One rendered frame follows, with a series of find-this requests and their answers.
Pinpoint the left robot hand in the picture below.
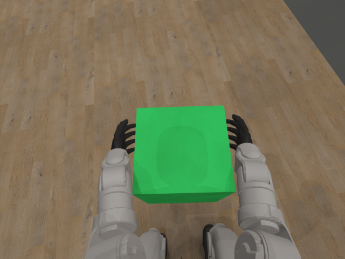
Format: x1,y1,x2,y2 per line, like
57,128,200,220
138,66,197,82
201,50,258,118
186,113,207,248
111,119,136,154

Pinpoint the right robot shin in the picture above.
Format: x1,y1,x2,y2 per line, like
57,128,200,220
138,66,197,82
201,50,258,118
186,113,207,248
208,223,225,259

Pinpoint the carton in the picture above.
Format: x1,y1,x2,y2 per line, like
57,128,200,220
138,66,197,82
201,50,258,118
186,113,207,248
133,105,236,204

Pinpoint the robot left forearm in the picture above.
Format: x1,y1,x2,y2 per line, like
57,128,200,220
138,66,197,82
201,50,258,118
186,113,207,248
85,148,137,255

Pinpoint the right robot hand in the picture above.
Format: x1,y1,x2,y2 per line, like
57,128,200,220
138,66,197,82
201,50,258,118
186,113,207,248
226,114,253,151

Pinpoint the robot right upper arm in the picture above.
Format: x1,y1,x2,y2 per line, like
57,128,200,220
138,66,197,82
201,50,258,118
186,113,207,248
234,229,301,259

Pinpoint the robot right forearm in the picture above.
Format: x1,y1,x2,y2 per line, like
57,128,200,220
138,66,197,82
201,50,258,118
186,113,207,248
234,143,296,246

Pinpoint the right robot thigh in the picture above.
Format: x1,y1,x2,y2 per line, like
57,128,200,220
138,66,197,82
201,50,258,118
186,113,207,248
206,228,238,259

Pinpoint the robot left upper arm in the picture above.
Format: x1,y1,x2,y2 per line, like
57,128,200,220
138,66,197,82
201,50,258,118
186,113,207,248
85,232,146,259

